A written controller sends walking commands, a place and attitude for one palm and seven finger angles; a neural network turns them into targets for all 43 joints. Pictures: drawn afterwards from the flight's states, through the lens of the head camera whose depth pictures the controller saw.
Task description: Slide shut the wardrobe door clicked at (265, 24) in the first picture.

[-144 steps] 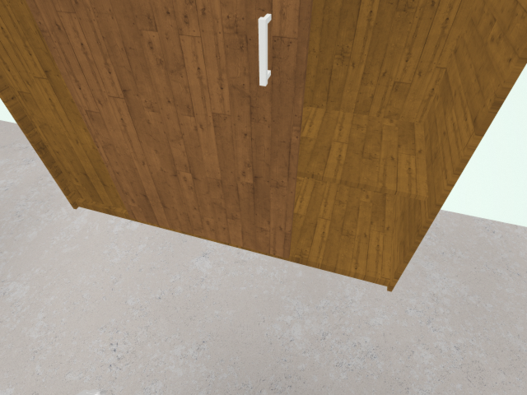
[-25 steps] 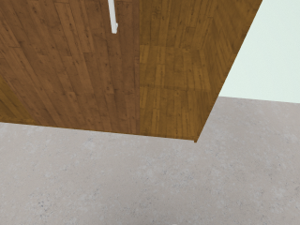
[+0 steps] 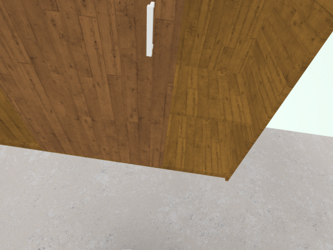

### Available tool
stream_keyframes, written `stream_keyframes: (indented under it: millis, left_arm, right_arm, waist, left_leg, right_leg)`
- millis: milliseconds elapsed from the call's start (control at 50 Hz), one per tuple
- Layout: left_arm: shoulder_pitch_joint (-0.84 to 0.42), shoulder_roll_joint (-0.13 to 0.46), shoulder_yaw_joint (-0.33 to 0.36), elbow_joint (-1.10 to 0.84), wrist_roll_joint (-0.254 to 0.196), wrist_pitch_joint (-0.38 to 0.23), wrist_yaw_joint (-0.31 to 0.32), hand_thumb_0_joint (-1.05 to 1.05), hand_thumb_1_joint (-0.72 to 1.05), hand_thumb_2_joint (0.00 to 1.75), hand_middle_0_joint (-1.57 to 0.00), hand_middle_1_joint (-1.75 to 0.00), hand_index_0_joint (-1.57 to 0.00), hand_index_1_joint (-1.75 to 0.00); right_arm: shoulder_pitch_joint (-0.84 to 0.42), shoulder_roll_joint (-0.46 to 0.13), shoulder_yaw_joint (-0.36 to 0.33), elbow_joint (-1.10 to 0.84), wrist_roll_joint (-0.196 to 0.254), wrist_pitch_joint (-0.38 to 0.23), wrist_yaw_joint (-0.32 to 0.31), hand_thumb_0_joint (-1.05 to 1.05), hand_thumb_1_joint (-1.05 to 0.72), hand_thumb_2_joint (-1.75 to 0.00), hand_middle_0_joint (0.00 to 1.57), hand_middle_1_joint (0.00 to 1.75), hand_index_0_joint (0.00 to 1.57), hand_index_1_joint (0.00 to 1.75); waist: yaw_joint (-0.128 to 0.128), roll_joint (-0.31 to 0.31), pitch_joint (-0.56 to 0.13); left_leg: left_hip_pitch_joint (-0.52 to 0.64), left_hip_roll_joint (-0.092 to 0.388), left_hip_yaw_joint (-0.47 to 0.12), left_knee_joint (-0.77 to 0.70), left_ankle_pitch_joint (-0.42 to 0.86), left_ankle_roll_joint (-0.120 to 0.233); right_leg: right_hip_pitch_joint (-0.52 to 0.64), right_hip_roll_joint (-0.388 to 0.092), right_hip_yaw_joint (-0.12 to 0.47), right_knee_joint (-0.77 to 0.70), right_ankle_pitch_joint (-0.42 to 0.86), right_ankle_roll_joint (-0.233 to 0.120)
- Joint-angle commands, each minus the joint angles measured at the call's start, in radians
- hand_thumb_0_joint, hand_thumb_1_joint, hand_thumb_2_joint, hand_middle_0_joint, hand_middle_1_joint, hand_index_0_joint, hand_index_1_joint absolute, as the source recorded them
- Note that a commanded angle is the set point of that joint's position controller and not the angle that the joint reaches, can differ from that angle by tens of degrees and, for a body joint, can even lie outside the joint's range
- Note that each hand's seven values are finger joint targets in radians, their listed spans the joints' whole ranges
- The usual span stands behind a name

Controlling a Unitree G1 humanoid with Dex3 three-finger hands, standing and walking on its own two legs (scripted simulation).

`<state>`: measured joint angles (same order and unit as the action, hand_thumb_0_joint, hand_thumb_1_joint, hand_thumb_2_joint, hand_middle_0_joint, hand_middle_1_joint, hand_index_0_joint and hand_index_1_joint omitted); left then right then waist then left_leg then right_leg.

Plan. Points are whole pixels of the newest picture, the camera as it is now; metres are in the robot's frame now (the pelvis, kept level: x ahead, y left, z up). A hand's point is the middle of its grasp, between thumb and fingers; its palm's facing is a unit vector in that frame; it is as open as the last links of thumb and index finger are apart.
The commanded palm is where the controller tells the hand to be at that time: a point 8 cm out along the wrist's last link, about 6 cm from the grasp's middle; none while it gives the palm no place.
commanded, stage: take the last steps up to it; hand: left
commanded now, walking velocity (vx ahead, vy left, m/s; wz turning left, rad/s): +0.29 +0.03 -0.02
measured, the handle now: (150, 30) +0.69 +0.12 +0.19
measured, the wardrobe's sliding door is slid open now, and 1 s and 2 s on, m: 0.43 0.43 0.43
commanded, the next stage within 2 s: come to a stop and stand still in 0.36 s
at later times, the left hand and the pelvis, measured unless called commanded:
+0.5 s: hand (114, 193) +0.30 +0.18 -0.15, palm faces -0.05 -0.99 -0.16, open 7.4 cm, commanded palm none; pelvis +0.18 +0.02 +0.01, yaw -2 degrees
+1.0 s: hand (78, 213) +0.23 +0.27 -0.17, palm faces +0.08 -0.98 -0.20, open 7.3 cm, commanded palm none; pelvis +0.20 +0.07 +0.01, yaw +0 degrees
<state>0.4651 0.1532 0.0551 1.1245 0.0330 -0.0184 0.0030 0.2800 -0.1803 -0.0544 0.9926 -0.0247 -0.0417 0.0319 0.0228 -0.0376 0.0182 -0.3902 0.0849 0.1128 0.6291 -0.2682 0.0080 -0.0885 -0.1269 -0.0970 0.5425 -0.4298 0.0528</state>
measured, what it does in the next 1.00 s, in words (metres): walks ahead: right foot, then left foot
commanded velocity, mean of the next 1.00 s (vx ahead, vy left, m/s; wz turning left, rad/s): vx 0.00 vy -0.02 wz -0.01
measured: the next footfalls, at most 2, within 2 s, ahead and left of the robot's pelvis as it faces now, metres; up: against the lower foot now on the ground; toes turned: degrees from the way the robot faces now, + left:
right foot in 0.52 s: +0.31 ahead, -0.09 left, +0.00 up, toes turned -9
left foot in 0.88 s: +0.27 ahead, +0.16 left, +0.00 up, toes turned +2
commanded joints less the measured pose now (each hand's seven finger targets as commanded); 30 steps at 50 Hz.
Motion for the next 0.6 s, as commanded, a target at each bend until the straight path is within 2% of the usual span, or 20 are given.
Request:
stream_keyframes:
  millis: [0,20,40,80,100,140,180,200,260,360,400,420,440,460,480,500,520,540,560,580]
  left_arm:
    - [-0.114,0.066,0.011,-0.145,-0.008,-0.023,0.001,0.00,0.90,0.90,-0.20,-0.30,-0.20,-0.30]
    - [-0.160,0.064,0.013,-0.142,-0.006,-0.028,-0.001,0.00,0.90,0.90,-0.20,-0.30,-0.20,-0.30]
    - [-0.169,0.067,0.016,-0.131,-0.002,-0.032,-0.009,0.00,0.90,0.90,-0.20,-0.30,-0.20,-0.30]
    - [-0.114,0.045,0.014,-0.097,0.003,-0.022,-0.017,0.00,0.90,0.90,-0.20,-0.30,-0.20,-0.30]
    - [-0.090,0.036,0.012,-0.088,0.001,-0.015,-0.019,0.00,0.90,0.90,-0.20,-0.30,-0.20,-0.30]
    - [-0.088,0.036,0.011,-0.088,0.001,-0.003,-0.016,0.00,0.90,0.90,-0.20,-0.30,-0.20,-0.30]
    - [-0.130,0.039,0.009,-0.106,-0.001,0.003,-0.015,0.00,0.90,0.90,-0.20,-0.30,-0.20,-0.30]
    - [-0.165,0.047,0.011,-0.117,-0.002,0.002,-0.014,0.00,0.90,0.90,-0.20,-0.30,-0.20,-0.30]
    - [-0.242,0.035,0.010,-0.149,-0.003,0.004,-0.013,0.00,0.90,0.90,-0.20,-0.30,-0.20,-0.30]
    - [-0.349,0.022,0.007,-0.188,-0.004,-0.004,-0.011,0.00,0.90,0.90,-0.20,-0.30,-0.20,-0.30]
    - [-0.349,0.027,0.008,-0.195,-0.006,-0.010,-0.009,0.00,0.90,0.90,-0.20,-0.30,-0.20,-0.30]
    - [-0.320,0.025,0.010,-0.185,-0.004,-0.013,-0.009,0.00,0.90,0.90,-0.20,-0.30,-0.20,-0.30]
    - [-0.252,0.034,0.013,-0.165,-0.003,-0.018,-0.007,0.00,0.90,0.90,-0.20,-0.30,-0.20,-0.30]
    - [-0.146,0.056,0.017,-0.127,-0.002,-0.028,-0.001,0.00,0.90,0.90,-0.20,-0.30,-0.20,-0.30]
    - [-0.037,0.113,0.028,-0.091,-0.002,-0.041,0.015,0.00,0.90,0.90,-0.20,-0.30,-0.20,-0.30]
    - [0.008,0.177,0.033,-0.077,-0.012,-0.045,0.029,0.00,0.90,0.90,-0.20,-0.30,-0.20,-0.30]
    - [-0.030,0.210,0.032,-0.084,-0.022,-0.044,0.033,0.00,0.90,0.90,-0.20,-0.30,-0.20,-0.30]
    - [-0.111,0.198,0.026,-0.106,-0.016,-0.035,0.041,0.00,0.90,0.90,-0.20,-0.30,-0.20,-0.30]
    - [-0.168,0.157,0.017,-0.117,-0.012,-0.021,0.049,0.00,0.90,0.90,-0.20,-0.30,-0.20,-0.30]
    - [-0.210,0.137,0.011,-0.125,-0.011,-0.011,0.053,0.00,0.90,0.90,-0.20,-0.30,-0.20,-0.30]
  right_arm:
    - [0.354,-0.232,-0.048,0.066,-0.004,-0.009,-0.052,0.00,-0.90,-0.90,0.20,0.30,0.20,0.30]
    - [0.268,-0.192,-0.039,0.051,-0.001,-0.010,-0.056,0.00,-0.90,-0.90,0.20,0.30,0.20,0.30]
    - [0.200,-0.132,-0.020,0.038,-0.001,-0.020,-0.056,0.00,-0.90,-0.90,0.20,0.30,0.20,0.30]
    - [0.130,-0.069,0.002,0.038,0.002,-0.042,-0.060,0.00,-0.90,-0.90,0.20,0.30,0.20,0.30]
    - [0.122,-0.054,0.006,0.049,0.008,-0.050,-0.063,0.00,-0.90,-0.90,0.20,0.30,0.20,0.30]
    - [0.128,-0.054,0.004,0.062,0.009,-0.055,-0.064,0.00,-0.90,-0.90,0.20,0.30,0.20,0.30]
    - [0.152,-0.053,0.003,0.077,0.011,-0.054,-0.065,0.00,-0.90,-0.90,0.20,0.30,0.20,0.30]
    - [0.173,-0.044,0.002,0.087,0.011,-0.054,-0.065,0.00,-0.90,-0.90,0.20,0.30,0.20,0.30]
    - [0.195,-0.041,0.001,0.107,0.008,-0.050,-0.066,0.00,-0.90,-0.90,0.20,0.30,0.20,0.30]
    - [0.244,-0.032,0.005,0.138,-0.001,-0.042,-0.068,0.00,-0.90,-0.90,0.20,0.30,0.20,0.30]
    - [0.249,-0.036,0.004,0.147,-0.004,-0.036,-0.069,0.00,-0.90,-0.90,0.20,0.30,0.20,0.30]
    - [0.242,-0.042,0.005,0.149,-0.004,-0.034,-0.071,0.00,-0.90,-0.90,0.20,0.30,0.20,0.30]
    - [0.236,-0.042,0.007,0.149,0.001,-0.032,-0.072,0.00,-0.90,-0.90,0.20,0.30,0.20,0.30]
    - [0.223,-0.043,0.009,0.149,0.009,-0.032,-0.073,0.00,-0.90,-0.90,0.20,0.30,0.20,0.30]
    - [0.236,-0.016,0.012,0.139,0.019,-0.034,-0.073,0.00,-0.90,-0.90,0.20,0.30,0.20,0.30]
    - [0.265,0.009,0.016,0.122,0.028,-0.029,-0.072,0.00,-0.90,-0.90,0.20,0.30,0.20,0.30]
    - [0.235,-0.011,0.012,0.118,0.034,-0.011,-0.080,0.00,-0.90,-0.90,0.20,0.30,0.20,0.30]
    - [0.183,-0.006,0.006,0.103,0.033,0.005,-0.081,0.00,-0.90,-0.90,0.20,0.30,0.20,0.30]
    - [0.148,0.020,0.007,0.097,0.033,0.022,-0.082,0.00,-0.90,-0.90,0.20,0.30,0.20,0.30]
    - [0.136,0.032,0.007,0.101,0.029,0.041,-0.083,0.00,-0.90,-0.90,0.20,0.30,0.20,0.30]
  waist:
    - [-0.139,0.335,-0.042]
    - [-0.119,0.236,0.019]
    - [-0.090,0.157,0.058]
    - [-0.032,0.136,0.064]
    - [-0.013,0.131,0.047]
    - [-0.004,0.112,0.039]
    - [-0.009,0.103,0.056]
    - [-0.017,0.069,0.061]
    - [-0.027,0.085,0.090]
    - [-0.061,0.104,0.125]
    - [-0.061,0.087,0.122]
    - [-0.044,0.098,0.110]
    - [-0.014,0.077,0.072]
    - [0.033,0.059,0.011]
    - [0.058,-0.028,-0.102]
    - [0.037,-0.104,-0.170]
    - [0.031,-0.097,-0.205]
    - [0.021,-0.099,-0.150]
    - [0.004,-0.058,-0.087]
    - [-0.016,-0.010,-0.056]
  left_leg:
    - [0.424,0.338,-0.634,-0.459,-0.353,0.181]
    - [0.332,0.327,-0.593,-0.465,-0.360,0.191]
    - [0.254,0.284,-0.496,-0.458,-0.276,0.180]
    - [0.174,0.207,-0.312,-0.454,-0.057,0.146]
    - [0.178,0.186,-0.261,-0.449,0.053,0.150]
    - [0.215,0.176,-0.202,-0.454,0.168,0.167]
    - [0.261,0.181,-0.181,-0.465,0.219,0.182]
    - [0.279,0.185,-0.188,-0.467,0.254,0.186]
    - [0.299,0.185,-0.143,-0.458,0.301,0.187]
    - [0.334,0.180,-0.113,-0.399,0.437,0.172]
    - [0.328,0.185,-0.115,-0.347,0.489,0.168]
    - [0.312,0.174,-0.091,-0.300,0.532,0.156]
    - [0.292,0.149,-0.073,-0.213,0.587,0.134]
    - [0.255,0.107,-0.045,-0.075,0.626,0.093]
    - [0.090,0.046,-0.017,0.116,0.475,0.043]
    - [-0.004,-0.066,0.009,0.316,-0.132,-0.011]
    - [0.047,-0.052,-0.077,0.412,-0.342,-0.017]
    - [0.032,-0.030,-0.119,0.438,-0.340,-0.017]
    - [0.020,-0.017,-0.129,0.436,-0.322,-0.019]
    - [0.032,-0.012,-0.131,0.407,-0.305,-0.024]
  right_leg:
    - [-0.606,0.082,0.057,0.705,-0.142,-0.092]
    - [-0.646,0.042,0.079,0.788,-0.050,-0.099]
    - [-0.637,0.006,0.091,0.784,0.047,-0.098]
    - [-0.540,-0.011,0.081,0.705,0.138,-0.080]
    - [-0.507,-0.006,0.073,0.666,0.159,-0.073]
    - [-0.510,-0.004,0.064,0.596,0.176,-0.057]
    - [-0.542,-0.006,0.059,0.518,0.197,-0.045]
    - [-0.547,-0.006,0.061,0.476,0.207,-0.045]
    - [-0.537,-0.004,0.043,0.347,0.226,-0.042]
    - [-0.485,0.030,0.011,0.192,0.215,-0.069]
    - [-0.413,0.051,-0.001,0.129,0.180,-0.087]
    - [-0.343,0.071,-0.019,0.089,0.195,-0.095]
    - [-0.225,0.098,-0.038,0.028,0.243,-0.101]
    - [-0.066,0.096,-0.025,-0.031,0.363,-0.109]
    - [0.173,-0.053,0.145,0.007,0.737,-0.163]
    - [0.244,-0.281,0.352,-0.056,1.215,-0.273]
    - [0.163,-0.325,0.357,-0.087,1.338,-0.343]
    - [0.050,-0.310,0.326,-0.099,1.258,-0.345]
    - [-0.034,-0.287,0.280,-0.114,1.149,-0.335]
    - [-0.103,-0.259,0.225,-0.137,1.051,-0.308]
